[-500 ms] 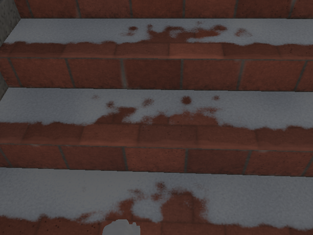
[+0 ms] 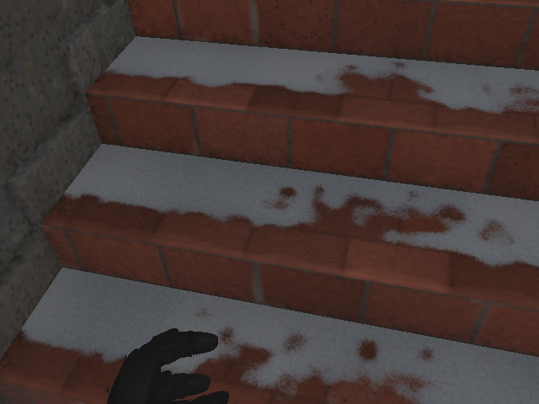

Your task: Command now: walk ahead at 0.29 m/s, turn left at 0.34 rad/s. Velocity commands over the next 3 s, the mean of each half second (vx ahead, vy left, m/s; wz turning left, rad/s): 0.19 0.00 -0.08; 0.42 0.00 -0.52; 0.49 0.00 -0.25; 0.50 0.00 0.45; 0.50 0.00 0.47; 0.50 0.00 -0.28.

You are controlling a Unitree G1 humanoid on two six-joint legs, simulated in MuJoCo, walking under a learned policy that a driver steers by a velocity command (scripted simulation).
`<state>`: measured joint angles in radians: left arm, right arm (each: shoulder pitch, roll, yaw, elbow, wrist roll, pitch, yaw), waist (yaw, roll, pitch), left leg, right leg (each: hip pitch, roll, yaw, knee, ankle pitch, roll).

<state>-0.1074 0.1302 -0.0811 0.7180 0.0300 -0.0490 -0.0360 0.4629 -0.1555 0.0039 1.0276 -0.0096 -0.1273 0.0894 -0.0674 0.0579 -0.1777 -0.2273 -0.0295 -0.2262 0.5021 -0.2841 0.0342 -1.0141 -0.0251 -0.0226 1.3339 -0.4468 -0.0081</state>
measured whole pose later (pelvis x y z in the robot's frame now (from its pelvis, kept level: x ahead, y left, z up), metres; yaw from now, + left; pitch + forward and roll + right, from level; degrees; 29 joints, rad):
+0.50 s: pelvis +0.14 -0.02 +0.13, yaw -4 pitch +5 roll +0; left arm 0.26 0.19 0.03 0.88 0.01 -0.12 -0.03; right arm 0.11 -0.22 -0.04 0.78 -0.04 -0.05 0.01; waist 0.08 0.02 -0.12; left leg -0.40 0.02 0.06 0.61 -0.29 0.02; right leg -0.38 0.05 0.03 0.60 -0.32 -0.07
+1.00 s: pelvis +0.32 -0.10 +0.16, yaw -20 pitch +8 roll -4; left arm -0.05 0.13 -0.05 0.76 0.01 0.01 -0.09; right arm 0.50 -0.12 0.04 1.08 -0.11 -0.10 0.08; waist -0.05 0.06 -0.17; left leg 0.03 0.19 0.28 0.32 -0.18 0.06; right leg -0.97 0.05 -0.16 1.29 -0.50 -0.13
